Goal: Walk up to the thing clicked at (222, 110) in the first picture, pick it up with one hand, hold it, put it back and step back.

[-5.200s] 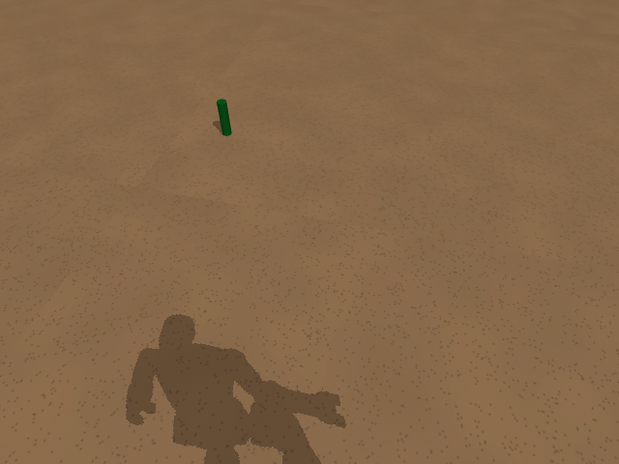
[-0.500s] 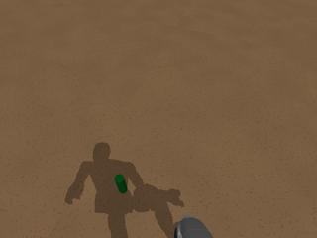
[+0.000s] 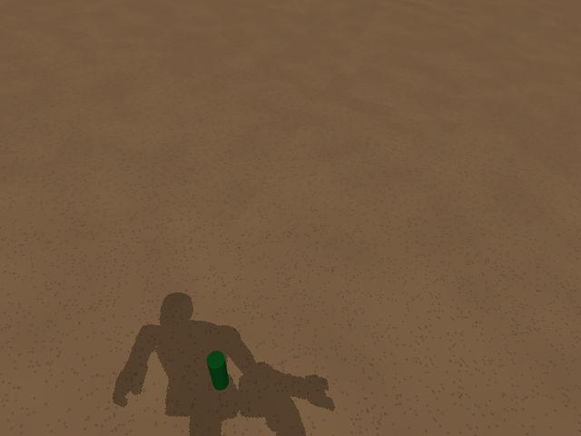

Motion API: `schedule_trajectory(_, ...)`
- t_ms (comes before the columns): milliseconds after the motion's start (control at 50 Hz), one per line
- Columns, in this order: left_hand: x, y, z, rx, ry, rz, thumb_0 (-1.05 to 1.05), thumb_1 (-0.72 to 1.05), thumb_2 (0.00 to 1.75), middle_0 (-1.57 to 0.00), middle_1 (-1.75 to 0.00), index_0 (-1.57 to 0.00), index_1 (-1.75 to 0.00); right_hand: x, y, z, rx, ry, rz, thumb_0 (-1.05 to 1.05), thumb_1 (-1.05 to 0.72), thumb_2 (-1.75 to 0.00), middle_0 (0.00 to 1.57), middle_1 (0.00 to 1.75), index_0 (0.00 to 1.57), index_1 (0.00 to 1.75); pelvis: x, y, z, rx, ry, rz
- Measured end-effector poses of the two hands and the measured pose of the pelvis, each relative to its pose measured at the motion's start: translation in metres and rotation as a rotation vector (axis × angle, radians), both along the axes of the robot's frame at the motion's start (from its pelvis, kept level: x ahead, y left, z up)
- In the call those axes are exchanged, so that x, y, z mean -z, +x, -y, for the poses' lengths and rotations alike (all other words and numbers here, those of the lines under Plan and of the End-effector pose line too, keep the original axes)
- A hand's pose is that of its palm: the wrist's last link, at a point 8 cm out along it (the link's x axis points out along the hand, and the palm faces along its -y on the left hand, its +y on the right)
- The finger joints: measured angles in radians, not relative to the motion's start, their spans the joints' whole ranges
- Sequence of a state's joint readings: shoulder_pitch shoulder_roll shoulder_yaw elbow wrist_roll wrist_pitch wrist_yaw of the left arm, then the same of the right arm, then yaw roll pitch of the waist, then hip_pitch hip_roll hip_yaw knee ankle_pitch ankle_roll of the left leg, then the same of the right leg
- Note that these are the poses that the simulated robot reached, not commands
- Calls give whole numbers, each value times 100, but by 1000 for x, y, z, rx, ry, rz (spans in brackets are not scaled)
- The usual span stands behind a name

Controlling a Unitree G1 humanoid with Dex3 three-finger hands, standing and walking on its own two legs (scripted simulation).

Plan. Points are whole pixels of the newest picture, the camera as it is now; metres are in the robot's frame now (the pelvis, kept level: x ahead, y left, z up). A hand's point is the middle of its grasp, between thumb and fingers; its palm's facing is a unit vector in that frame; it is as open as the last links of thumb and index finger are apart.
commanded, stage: walk up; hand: left
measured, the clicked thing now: (218, 371) +0.43 +0.19 -0.67
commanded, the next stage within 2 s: stand in 1.44 s
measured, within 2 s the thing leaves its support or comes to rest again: neither
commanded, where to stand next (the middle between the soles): +0.08 -0.02 m, yaw +0 degrees
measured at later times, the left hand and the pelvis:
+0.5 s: hand out of the picture +0.13 +0.24 -0.14, palm faces -0.01 -0.93 -0.36, open 7.4 cm; pelvis +0.04 -0.01 +0.00, yaw +0 degrees
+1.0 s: hand out of the picture +0.14 +0.24 -0.15, palm faces -0.05 -0.94 -0.33, open 7.4 cm; pelvis +0.05 -0.01 +0.01, yaw -1 degrees
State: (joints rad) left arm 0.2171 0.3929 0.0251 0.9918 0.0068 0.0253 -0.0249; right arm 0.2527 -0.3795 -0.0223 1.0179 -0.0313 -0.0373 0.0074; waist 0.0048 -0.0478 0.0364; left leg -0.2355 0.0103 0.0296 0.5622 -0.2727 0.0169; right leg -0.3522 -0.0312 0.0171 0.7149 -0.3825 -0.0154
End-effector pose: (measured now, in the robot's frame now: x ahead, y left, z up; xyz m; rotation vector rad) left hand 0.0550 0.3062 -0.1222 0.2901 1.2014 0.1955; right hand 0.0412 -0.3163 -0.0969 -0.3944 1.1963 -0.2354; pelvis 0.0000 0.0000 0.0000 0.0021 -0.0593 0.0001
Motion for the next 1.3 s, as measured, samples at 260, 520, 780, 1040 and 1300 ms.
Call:
schedule_trajectory(260,-4,6,13,-3,17,-73,1,90,90,-20,-30,-20,-29,11,45,3,-6,50,17,0,-90,-89,20,30,20,30,-2,22,10,3,-6,-12)
schedule_trajectory(520,-16,68,20,22,36,30,1,90,90,-20,-30,-20,-30,14,87,0,-9,80,56,0,-90,-89,20,30,20,30,-3,40,15,2,2,-16)
schedule_trajectory(780,-13,88,27,48,18,31,0,90,90,-20,-30,-20,-30,8,77,11,30,49,14,0,-90,-89,20,30,20,30,-6,46,16,9,1,-12)
schedule_trajectory(1040,-10,78,24,42,10,-7,1,90,90,-20,-30,-20,-30,9,67,5,43,55,-14,0,-90,-89,20,30,20,30,-7,46,12,16,-1,-7)
schedule_trajectory(1300,-17,74,21,37,26,-12,1,90,90,-20,-30,-20,-29,11,76,-1,34,79,12,0,-90,-89,20,30,20,30,-10,46,13,22,2,-6)
